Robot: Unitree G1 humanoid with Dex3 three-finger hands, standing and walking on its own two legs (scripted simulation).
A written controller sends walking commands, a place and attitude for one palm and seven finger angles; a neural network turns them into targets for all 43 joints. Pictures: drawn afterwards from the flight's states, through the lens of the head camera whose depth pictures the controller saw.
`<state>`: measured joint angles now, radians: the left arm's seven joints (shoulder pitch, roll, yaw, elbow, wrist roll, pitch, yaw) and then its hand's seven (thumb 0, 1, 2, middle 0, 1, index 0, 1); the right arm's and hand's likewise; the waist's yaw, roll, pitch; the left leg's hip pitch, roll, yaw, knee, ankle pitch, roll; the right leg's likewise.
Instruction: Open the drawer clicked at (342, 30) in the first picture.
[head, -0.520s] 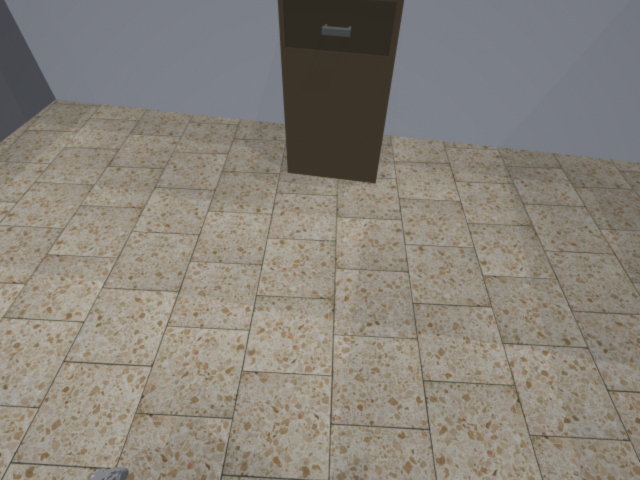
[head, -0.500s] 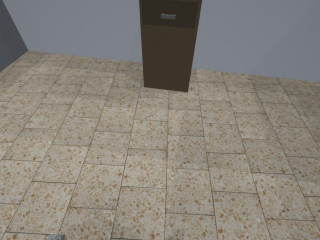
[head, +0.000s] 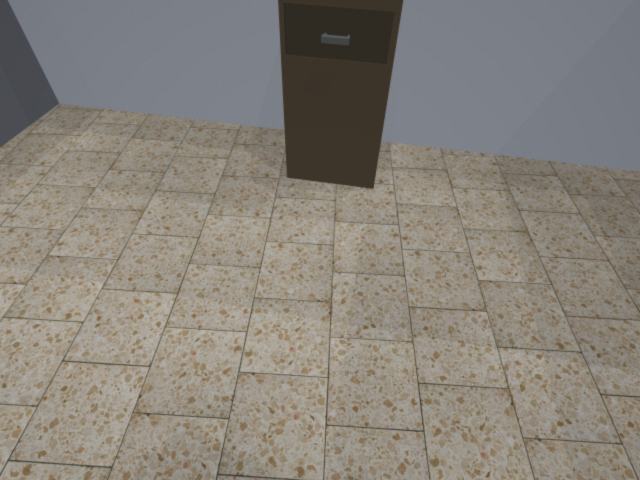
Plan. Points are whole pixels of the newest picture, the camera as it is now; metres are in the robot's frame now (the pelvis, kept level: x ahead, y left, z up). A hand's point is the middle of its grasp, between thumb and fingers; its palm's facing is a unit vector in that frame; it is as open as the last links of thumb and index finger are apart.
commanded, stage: stand and wait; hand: left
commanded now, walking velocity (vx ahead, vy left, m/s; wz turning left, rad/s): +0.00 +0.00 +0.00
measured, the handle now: (336, 37) +1.59 +0.04 -0.06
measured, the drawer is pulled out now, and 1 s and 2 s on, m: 0.00 0.00 0.00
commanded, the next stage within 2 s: look at it before walking up in 0.34 s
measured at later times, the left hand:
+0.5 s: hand out of the picture +0.06 +0.24 -0.15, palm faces -0.02 -0.94 -0.33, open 7.4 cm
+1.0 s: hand out of the picture +0.06 +0.24 -0.15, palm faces -0.03 -0.94 -0.33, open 7.4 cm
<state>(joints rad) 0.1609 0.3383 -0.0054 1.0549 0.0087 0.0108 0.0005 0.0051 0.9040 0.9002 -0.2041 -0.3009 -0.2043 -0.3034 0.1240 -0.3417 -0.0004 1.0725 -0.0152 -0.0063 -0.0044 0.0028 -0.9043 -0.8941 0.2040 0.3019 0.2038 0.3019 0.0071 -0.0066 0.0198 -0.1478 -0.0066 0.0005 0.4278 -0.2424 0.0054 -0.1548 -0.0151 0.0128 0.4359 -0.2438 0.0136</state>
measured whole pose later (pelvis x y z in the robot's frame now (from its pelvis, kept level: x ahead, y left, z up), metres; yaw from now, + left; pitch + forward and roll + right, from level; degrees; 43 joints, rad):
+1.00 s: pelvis +0.00 +0.00 +0.00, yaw +0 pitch -2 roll +0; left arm 0.15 0.34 -0.01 1.09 0.01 0.00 0.00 0.00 0.90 0.90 -0.20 -0.30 -0.20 -0.30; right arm 0.12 -0.34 0.01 1.12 -0.01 -0.01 0.00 0.00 -0.90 -0.89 0.20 0.30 0.20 0.30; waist 0.01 0.00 0.03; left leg -0.14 0.00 0.00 0.37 -0.21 0.00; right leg -0.15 -0.01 0.01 0.38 -0.21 0.01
